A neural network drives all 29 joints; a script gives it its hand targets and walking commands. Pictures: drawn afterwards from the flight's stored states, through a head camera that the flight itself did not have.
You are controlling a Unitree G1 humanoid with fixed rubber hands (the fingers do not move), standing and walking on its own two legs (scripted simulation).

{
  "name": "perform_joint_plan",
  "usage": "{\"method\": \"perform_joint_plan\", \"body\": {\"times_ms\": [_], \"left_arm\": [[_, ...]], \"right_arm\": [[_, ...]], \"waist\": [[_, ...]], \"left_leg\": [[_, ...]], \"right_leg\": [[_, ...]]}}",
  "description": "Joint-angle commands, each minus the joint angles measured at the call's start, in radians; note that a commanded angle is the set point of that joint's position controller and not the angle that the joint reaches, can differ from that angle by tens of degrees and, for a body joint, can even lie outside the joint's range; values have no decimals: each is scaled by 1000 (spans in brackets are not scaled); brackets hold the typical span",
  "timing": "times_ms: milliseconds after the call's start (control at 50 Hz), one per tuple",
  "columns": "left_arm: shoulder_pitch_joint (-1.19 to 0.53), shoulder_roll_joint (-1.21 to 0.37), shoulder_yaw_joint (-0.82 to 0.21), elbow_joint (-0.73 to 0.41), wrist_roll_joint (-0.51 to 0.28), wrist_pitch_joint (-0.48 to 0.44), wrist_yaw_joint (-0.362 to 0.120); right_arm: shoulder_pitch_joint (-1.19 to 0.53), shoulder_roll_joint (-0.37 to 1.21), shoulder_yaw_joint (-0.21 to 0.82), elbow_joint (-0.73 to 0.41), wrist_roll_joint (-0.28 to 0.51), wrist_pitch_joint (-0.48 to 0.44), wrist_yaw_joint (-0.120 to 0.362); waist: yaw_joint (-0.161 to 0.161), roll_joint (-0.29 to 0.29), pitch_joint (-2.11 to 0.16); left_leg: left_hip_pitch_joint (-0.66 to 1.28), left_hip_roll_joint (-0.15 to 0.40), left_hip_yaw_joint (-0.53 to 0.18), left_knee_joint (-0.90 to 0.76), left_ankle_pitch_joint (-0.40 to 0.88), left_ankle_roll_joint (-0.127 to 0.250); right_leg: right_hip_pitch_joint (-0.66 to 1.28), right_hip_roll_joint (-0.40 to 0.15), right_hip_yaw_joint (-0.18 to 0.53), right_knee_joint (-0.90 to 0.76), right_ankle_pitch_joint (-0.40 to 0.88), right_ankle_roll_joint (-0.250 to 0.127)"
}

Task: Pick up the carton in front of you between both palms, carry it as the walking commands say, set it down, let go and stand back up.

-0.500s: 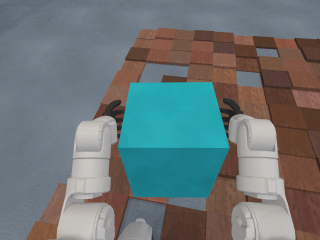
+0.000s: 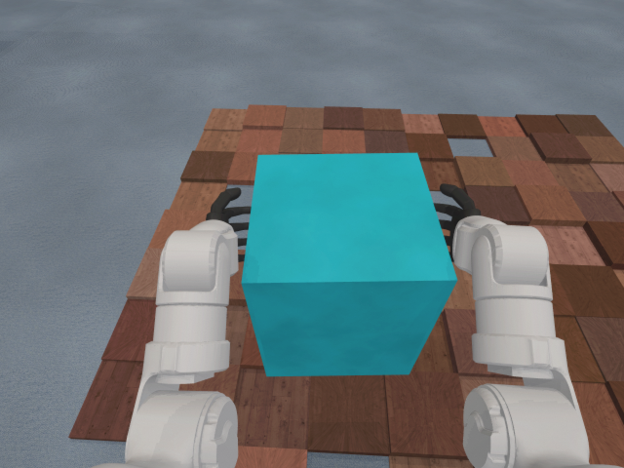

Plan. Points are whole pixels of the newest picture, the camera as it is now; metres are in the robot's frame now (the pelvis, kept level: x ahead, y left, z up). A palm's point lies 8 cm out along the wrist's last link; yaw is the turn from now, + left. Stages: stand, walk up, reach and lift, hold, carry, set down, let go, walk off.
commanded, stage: carry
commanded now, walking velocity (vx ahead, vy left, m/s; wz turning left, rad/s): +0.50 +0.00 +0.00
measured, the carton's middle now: (337, 270) +0.36 -0.01 +0.05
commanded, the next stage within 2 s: none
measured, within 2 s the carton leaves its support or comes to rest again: neither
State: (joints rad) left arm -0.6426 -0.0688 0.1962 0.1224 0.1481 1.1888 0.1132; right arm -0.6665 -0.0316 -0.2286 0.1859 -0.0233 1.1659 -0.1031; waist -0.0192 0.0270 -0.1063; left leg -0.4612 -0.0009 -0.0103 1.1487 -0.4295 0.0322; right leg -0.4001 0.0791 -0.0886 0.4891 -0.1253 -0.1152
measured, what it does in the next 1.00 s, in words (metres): walks ahead: left foot, then right foot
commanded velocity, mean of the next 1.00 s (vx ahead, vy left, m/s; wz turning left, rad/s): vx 0.50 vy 0.00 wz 0.00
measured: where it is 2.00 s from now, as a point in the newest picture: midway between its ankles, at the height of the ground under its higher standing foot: (316, 225)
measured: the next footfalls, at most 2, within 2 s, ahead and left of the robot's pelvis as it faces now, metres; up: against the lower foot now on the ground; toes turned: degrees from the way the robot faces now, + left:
left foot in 0.26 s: +0.34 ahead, +0.13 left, +0.00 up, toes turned +5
right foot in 0.68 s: +0.64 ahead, -0.04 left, -0.01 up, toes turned -4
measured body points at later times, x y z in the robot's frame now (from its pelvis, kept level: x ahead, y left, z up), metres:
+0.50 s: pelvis +0.33 +0.05 +0.01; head +0.37 +0.06 +0.46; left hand +0.71 +0.18 +0.11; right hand +0.69 -0.12 +0.11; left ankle +0.31 +0.12 -0.73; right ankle +0.34 -0.07 -0.66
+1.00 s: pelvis +0.66 +0.02 +0.00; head +0.70 +0.02 +0.45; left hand +1.01 +0.22 +0.13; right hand +1.05 -0.08 +0.13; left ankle +0.74 +0.15 -0.68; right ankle +0.60 -0.04 -0.74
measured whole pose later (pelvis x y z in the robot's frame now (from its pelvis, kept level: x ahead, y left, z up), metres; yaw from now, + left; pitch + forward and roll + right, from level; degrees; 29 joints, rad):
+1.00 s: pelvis +0.66 +0.02 +0.00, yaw +3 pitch +6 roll +1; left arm -0.69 -0.05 0.26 -0.06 0.06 1.31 0.15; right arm -0.70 0.07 -0.30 -0.07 -0.12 1.33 -0.10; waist 0.10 -0.02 -0.05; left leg -0.73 0.04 0.06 0.96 -0.30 0.02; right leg -0.26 0.02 -0.14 0.49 -0.17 -0.12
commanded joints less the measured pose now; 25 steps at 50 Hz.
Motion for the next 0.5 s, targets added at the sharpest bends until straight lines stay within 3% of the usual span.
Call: {"method": "perform_joint_plan", "body": {"times_ms": [0,20,60,100,140,180,220,240,260,280,300,320,340,360,400,440,480], "left_arm": [[-703,-1008,-624,-94,-459,-18,-215],[-754,-1037,-642,-128,-501,-19,-221],[-804,-1088,-681,-174,-571,-22,-230],[-808,-1118,-697,-195,-614,-19,-243],[-764,-1131,-699,-206,-626,-15,-257],[-722,-1131,-709,-220,-623,-19,-264],[-690,-1126,-729,-243,-614,-24,-262],[-666,-1103,-736,-244,-600,-25,-260],[-641,-1081,-743,-224,-581,-18,-258],[-610,-1072,-718,-185,-571,-5,-252],[-587,-1033,-710,-195,-543,-5,-247],[-650,-1029,-716,-215,-541,-5,-244],[-660,-1030,-712,-206,-536,-7,-238],[-661,-1023,-701,-207,-524,-13,-229],[-661,-1005,-686,-206,-504,-19,-208],[-624,-973,-656,-185,-465,-19,-187],[-574,-944,-621,-154,-420,-17,-173]], "right_arm": [[-699,1159,640,-57,408,21,260],[-693,1166,635,-77,401,16,248],[-666,1155,616,-124,368,11,215],[-626,1128,595,-156,318,10,184],[-564,1112,584,-184,276,10,168],[-542,1109,609,-231,263,10,168],[-529,1108,647,-272,274,7,176],[-513,1103,663,-279,285,4,182],[-487,1080,658,-265,291,5,189],[-492,1028,665,-243,279,3,188],[-459,1065,694,-239,306,2,196],[-519,1081,706,-271,334,-8,203],[-591,1098,730,-301,364,-7,207],[-645,1113,756,-326,397,-9,211],[-710,1129,779,-354,448,-10,218],[-713,1128,771,-335,471,-5,225],[-689,1133,757,-295,474,3,236]], "waist": [[103,-22,-316],[107,-47,-301],[82,-105,-318],[80,-114,-287],[69,-146,-288],[53,-176,-317],[-23,-129,-408],[-42,-38,-418],[-34,118,-416],[-43,286,-558],[-61,186,-555],[-75,148,-490],[-64,70,-463],[-57,33,-436],[-55,51,-407],[-59,80,-403],[-61,73,-384]], "left_leg": [[-443,62,-25,8,-1,-12],[-416,64,-17,-20,43,-18],[-392,62,-9,-79,110,-29],[-285,57,27,-308,189,-32],[-99,12,101,-500,325,-23],[72,-9,125,-602,468,2],[369,-22,150,-718,620,20],[531,0,139,-777,642,15],[734,196,-114,-703,959,63],[928,402,-429,-700,886,263],[802,376,-440,-745,573,268],[731,324,-410,-744,581,247],[710,325,-389,-732,628,232],[661,316,-362,-739,616,221],[602,282,-321,-767,591,205],[638,279,-285,-755,696,207],[632,273,-234,-773,774,200]], "right_leg": [[572,-368,459,-93,171,-151],[528,-341,436,-108,127,-132],[465,-321,410,-124,26,-130],[378,-302,336,-160,131,-104],[314,-265,230,-169,271,-39],[289,-261,156,-130,347,8],[224,-198,39,116,461,62],[106,-140,-12,279,303,90],[-139,-66,-10,468,-272,122],[-323,-8,86,762,-407,133],[-326,-75,142,830,-361,95],[-362,-80,126,805,-321,81],[-389,-96,121,787,-292,77],[-389,-117,124,735,-261,78],[-371,-117,106,655,-229,86],[-418,-118,93,586,-215,94],[-415,-115,65,440,-170,103]]}}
